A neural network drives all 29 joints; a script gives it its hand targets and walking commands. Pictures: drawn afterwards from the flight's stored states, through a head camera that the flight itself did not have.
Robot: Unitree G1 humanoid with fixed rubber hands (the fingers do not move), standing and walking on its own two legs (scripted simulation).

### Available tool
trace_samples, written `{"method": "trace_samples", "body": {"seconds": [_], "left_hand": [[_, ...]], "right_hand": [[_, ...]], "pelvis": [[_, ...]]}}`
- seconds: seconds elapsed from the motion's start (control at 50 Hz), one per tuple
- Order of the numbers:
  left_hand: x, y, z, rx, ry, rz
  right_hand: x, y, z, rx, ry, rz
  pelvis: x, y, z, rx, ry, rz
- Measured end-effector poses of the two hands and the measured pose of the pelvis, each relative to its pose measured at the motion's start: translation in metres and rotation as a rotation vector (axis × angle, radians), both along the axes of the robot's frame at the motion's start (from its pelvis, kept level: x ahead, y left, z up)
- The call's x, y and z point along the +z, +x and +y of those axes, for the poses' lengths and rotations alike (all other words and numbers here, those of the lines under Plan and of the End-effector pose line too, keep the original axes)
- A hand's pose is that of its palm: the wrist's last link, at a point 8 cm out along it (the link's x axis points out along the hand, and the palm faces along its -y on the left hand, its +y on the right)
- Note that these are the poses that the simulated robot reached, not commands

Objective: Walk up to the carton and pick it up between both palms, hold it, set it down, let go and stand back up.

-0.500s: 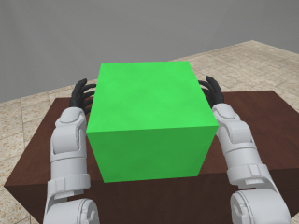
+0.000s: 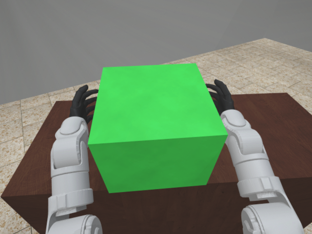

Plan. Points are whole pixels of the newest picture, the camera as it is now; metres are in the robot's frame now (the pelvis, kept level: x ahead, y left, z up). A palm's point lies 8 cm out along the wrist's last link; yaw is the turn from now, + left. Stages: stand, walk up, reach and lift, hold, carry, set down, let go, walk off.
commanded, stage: hold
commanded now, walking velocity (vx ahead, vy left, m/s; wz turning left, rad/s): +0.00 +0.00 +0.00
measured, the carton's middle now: (154, 125) +0.38 +0.00 +0.13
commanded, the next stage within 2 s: none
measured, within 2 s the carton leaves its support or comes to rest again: neither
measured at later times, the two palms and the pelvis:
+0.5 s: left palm (80, 115) +0.36 +0.18 +0.19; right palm (225, 109) +0.36 -0.17 +0.19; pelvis +0.00 +0.00 +0.00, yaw +0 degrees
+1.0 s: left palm (77, 120) +0.34 +0.18 +0.19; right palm (225, 113) +0.35 -0.17 +0.19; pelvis -0.01 +0.00 +0.00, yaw +0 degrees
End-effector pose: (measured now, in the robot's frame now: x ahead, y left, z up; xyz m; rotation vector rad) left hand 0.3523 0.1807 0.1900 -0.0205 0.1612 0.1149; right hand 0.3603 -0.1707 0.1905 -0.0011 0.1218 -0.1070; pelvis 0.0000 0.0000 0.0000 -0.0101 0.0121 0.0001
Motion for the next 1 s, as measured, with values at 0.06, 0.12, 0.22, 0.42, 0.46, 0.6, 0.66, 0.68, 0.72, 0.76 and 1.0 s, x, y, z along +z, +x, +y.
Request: {"method": "trace_samples", "body": {"seconds": [0.06,0.12,0.22,0.42,0.46,0.6,0.66,0.68,0.72,0.76,1.0], "left_hand": [[0.000,-0.004,0.000,-0.002,-0.002,0.004],[0.003,-0.007,0.000,-0.002,-0.002,0.000],[0.006,-0.009,-0.001,-0.003,0.012,0.007],[0.004,-0.001,-0.002,-0.006,0.021,0.024],[0.004,0.002,-0.002,-0.007,0.020,0.019],[0.002,0.008,-0.003,-0.006,0.017,0.020],[0.000,0.008,-0.002,-0.008,0.012,0.020],[0.000,0.007,-0.002,-0.008,0.012,0.020],[-0.001,0.006,-0.002,-0.008,0.009,0.018],[0.000,0.003,-0.001,-0.006,0.004,0.009],[0.002,-0.011,0.001,0.000,0.017,0.019]], "right_hand": [[-0.001,-0.005,0.000,-0.001,-0.001,0.004],[0.001,-0.008,0.000,-0.001,-0.002,0.000],[0.004,-0.009,-0.001,-0.001,0.010,0.007],[0.001,-0.002,-0.002,0.000,0.018,0.024],[0.002,0.000,-0.002,-0.001,0.018,0.018],[-0.001,0.006,-0.003,-0.002,0.016,0.019],[-0.002,0.005,-0.002,-0.005,0.010,0.018],[-0.002,0.005,-0.002,-0.005,0.008,0.018],[-0.002,0.004,-0.002,-0.005,0.005,0.016],[0.000,0.001,-0.001,-0.004,0.002,0.006],[0.001,-0.010,0.001,0.005,0.001,0.017]], "pelvis": [[0.000,-0.003,0.000,0.000,0.000,-0.004],[0.000,-0.006,0.001,0.000,-0.001,-0.008],[0.000,-0.010,0.001,0.000,-0.002,-0.014],[0.000,-0.008,0.001,0.000,-0.001,-0.011],[0.000,-0.007,0.001,0.000,-0.001,-0.009],[0.000,-0.001,0.000,0.000,0.000,-0.002],[0.000,0.000,0.000,0.000,0.000,0.000],[0.000,0.000,0.000,0.000,0.000,0.000],[0.000,0.000,0.000,0.000,0.000,0.000],[0.000,-0.001,0.000,0.000,0.000,-0.001],[0.000,-0.011,0.002,0.000,-0.002,-0.015]]}}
